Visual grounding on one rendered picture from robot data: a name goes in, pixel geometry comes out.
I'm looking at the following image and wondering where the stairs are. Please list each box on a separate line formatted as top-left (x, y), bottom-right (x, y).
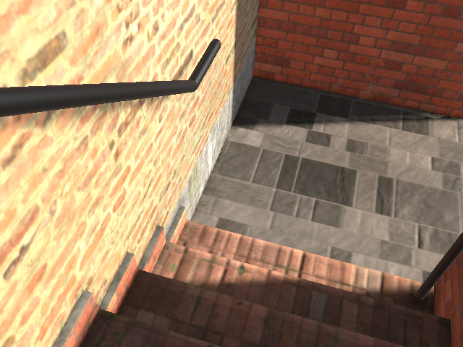
top-left (80, 220), bottom-right (451, 347)

